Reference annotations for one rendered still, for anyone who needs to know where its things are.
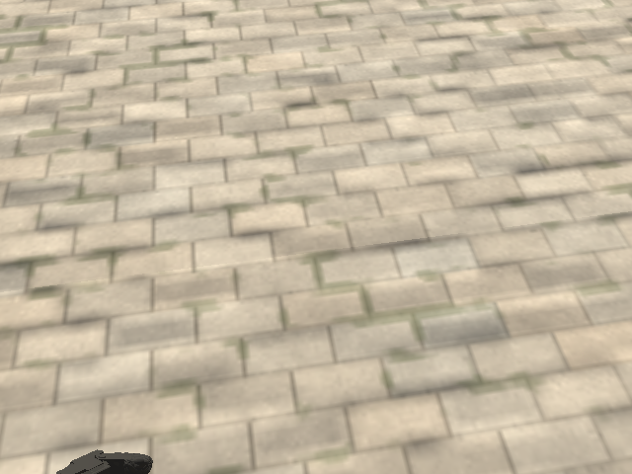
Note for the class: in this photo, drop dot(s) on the robot left hand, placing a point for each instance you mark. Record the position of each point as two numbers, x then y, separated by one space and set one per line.
98 462

